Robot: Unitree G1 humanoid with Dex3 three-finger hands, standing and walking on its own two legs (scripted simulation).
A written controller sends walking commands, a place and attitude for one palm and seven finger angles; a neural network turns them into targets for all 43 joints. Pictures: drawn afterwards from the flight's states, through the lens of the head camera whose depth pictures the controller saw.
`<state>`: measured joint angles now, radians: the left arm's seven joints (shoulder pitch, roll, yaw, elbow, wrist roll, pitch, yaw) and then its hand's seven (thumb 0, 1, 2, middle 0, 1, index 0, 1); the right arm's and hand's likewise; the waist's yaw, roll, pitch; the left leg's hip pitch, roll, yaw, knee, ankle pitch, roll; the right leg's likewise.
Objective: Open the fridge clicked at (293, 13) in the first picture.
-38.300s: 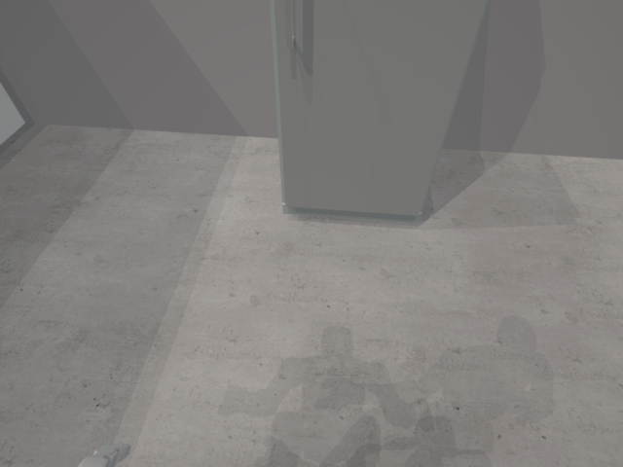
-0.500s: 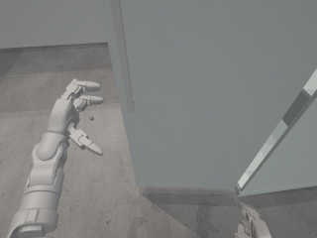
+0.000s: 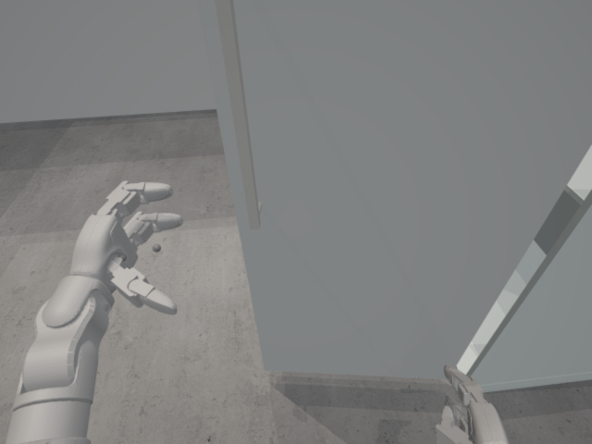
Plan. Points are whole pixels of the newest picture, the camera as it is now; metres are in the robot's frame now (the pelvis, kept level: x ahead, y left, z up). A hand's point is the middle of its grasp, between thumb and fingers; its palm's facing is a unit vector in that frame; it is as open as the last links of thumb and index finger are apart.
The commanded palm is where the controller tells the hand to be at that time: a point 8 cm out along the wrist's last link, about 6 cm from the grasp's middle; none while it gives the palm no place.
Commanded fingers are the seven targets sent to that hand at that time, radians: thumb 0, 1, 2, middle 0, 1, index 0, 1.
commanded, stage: draw the hand back to the body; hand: left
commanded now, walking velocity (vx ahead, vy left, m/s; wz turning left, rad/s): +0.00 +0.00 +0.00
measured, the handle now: (243, 116) +0.50 +0.13 +0.24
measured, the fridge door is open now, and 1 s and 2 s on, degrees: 81 81 81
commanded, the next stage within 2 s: step back with the hand held close in 1.30 s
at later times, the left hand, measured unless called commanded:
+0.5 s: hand (105, 292) +0.24 +0.24 +0.15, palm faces +0.34 -0.90 -0.27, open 13.0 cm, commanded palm +0.19 +0.28 +0.17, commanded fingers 0.00 0.17 0.55 -0.22 -0.73 -0.22 -0.73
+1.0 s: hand (46, 317) +0.19 +0.28 +0.16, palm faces +0.47 -0.80 -0.38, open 8.1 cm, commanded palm +0.15 +0.31 +0.18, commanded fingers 0.00 0.90 0.90 -0.20 -0.30 -0.20 -0.30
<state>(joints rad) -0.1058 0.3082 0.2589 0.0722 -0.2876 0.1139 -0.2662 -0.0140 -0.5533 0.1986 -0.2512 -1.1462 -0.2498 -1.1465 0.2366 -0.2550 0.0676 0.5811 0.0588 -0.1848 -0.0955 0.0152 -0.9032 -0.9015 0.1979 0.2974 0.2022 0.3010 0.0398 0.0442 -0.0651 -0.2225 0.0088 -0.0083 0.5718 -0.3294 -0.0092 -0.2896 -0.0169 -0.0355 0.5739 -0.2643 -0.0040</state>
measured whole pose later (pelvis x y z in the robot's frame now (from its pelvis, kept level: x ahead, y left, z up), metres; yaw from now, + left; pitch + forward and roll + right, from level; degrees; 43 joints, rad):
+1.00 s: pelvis +0.01 +0.01 +0.01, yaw +0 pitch -5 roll +0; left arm 0.45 0.34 0.34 -0.37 -0.06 -0.06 0.09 0.01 0.71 0.81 -0.22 -0.40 -0.22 -0.40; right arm 0.20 -0.23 0.02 0.65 -0.01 -0.15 -0.09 0.01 -0.90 -0.90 0.20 0.30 0.20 0.30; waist 0.09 0.04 0.01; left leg -0.07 0.00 -0.01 0.44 -0.29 0.01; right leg -0.13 -0.03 -0.04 0.44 -0.22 0.01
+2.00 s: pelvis -0.06 +0.02 -0.01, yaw +1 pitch -1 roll -1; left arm 0.47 0.38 0.43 -0.47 0.00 -0.22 0.13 0.01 0.89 0.90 -0.21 -0.30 -0.21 -0.30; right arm 0.23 -0.22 0.01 0.56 -0.01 -0.07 -0.08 0.01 -0.90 -0.90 0.20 0.30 0.20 0.30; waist 0.03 -0.01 0.01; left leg -0.36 -0.02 -0.01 0.64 -0.27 0.03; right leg -0.38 -0.05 -0.04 0.56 -0.16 0.03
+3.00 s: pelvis -0.24 +0.05 +0.00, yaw +1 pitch +5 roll +0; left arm 0.54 0.50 0.46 -0.67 -0.04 -0.19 0.15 0.01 0.89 0.90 -0.21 -0.30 -0.21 -0.30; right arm 0.17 -0.14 0.05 0.57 -0.04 -0.16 -0.05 0.01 -0.90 -0.90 0.20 0.30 0.21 0.30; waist 0.04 -0.11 -0.04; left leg -0.56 -0.04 0.06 0.40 -0.09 -0.04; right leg -0.05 0.04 -0.03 0.35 -0.41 -0.10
